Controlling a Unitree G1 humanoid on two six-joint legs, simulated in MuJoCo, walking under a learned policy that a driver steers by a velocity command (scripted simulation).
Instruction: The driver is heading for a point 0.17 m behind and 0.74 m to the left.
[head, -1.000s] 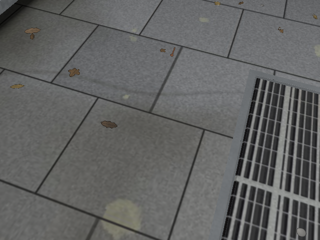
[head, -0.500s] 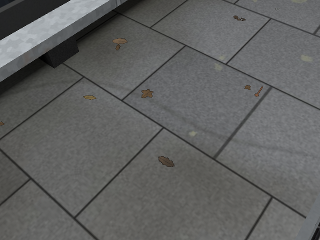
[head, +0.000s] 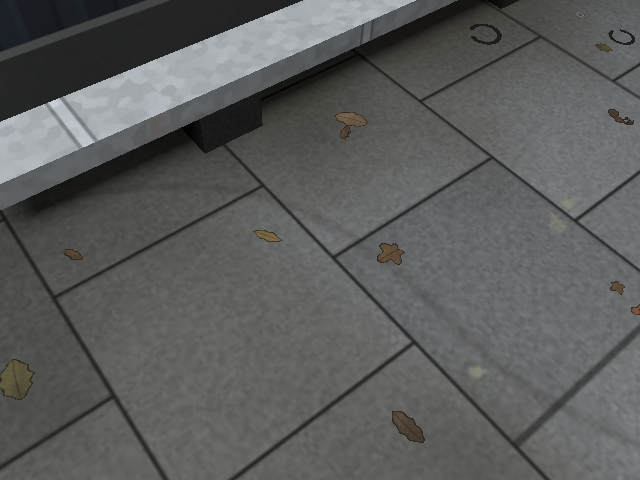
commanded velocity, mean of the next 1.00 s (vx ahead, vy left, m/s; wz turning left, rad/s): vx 0.14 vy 0.00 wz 0.37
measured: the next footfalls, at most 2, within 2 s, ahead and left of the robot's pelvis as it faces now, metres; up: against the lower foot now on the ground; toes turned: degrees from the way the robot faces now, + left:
right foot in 0.24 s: +0.26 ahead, -0.13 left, +0.00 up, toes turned +0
left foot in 0.64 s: +0.16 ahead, +0.12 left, +0.00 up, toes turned +13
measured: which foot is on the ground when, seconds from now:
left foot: down 0.00-0.28, up 0.30-0.62, down 0.64-1.00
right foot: up 0.00-0.22, down 0.24-0.64, up 0.66-1.00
